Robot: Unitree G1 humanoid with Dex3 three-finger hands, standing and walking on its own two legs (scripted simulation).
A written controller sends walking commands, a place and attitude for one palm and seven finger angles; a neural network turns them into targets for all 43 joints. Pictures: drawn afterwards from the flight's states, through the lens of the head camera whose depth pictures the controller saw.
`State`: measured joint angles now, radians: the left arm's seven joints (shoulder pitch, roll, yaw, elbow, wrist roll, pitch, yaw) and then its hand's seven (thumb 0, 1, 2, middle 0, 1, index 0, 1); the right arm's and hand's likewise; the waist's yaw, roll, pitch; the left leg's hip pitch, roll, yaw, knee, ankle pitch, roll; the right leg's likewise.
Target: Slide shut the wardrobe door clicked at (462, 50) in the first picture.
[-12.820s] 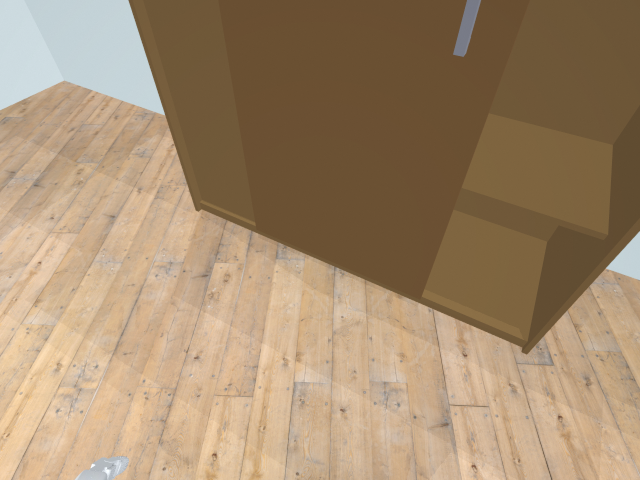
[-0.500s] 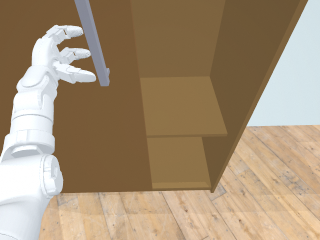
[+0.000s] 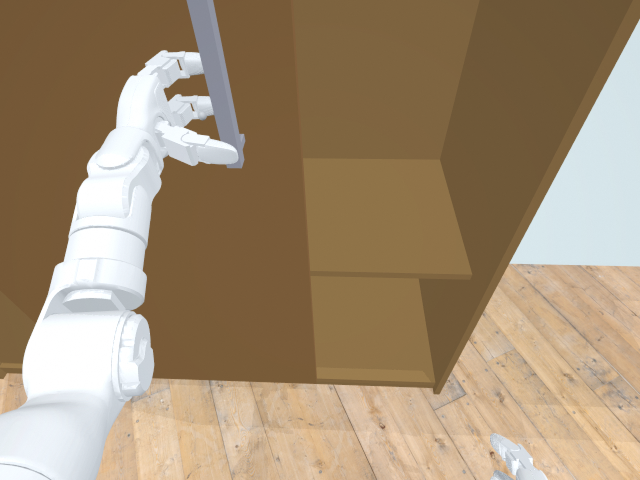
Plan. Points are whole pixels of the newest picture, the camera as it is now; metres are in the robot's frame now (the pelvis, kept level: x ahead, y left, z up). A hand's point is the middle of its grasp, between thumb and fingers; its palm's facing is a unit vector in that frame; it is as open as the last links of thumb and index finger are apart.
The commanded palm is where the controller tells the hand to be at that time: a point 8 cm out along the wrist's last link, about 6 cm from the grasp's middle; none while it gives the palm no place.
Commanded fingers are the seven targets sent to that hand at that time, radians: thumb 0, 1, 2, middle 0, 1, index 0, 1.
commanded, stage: slide the fingers in behind the handle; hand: left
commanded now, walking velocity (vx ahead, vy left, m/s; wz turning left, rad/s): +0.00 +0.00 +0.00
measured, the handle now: (222, 77) +0.51 +0.13 +0.27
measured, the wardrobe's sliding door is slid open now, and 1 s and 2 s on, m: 0.37 0.37 0.37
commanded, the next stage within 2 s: grip the handle and tug to test in 1.18 s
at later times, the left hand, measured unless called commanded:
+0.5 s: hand (221, 114) +0.45 +0.12 +0.25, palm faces +0.00 -1.00 -0.01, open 14.2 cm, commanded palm +0.43 +0.17 +0.25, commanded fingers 0.00 -0.50 0.30 -0.30 -1.20 -0.30 -1.20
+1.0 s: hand (231, 115) +0.46 +0.11 +0.25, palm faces -0.02 -1.00 +0.01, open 14.1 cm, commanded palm +0.44 +0.17 +0.25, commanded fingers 0.00 -0.50 0.30 -0.30 -1.20 -0.30 -1.20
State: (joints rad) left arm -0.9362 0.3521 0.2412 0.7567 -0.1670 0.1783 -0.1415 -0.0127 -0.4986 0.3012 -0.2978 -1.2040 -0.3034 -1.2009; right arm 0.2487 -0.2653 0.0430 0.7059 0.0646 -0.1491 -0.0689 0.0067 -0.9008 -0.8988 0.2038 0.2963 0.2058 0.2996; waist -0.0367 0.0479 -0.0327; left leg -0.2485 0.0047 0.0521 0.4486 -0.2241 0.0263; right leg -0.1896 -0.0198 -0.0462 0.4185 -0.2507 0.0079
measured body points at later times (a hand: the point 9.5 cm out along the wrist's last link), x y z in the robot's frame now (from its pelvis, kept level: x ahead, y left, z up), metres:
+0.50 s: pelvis +0.00 -0.01 +0.00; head +0.00 -0.04 +0.45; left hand +0.44 +0.18 +0.26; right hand +0.11 -0.27 -0.11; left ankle +0.01 +0.10 -0.74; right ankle -0.02 -0.12 -0.74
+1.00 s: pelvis +0.01 -0.01 +0.00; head +0.00 -0.03 +0.45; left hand +0.45 +0.17 +0.25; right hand +0.13 -0.26 -0.11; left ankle +0.01 +0.10 -0.74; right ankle -0.02 -0.12 -0.74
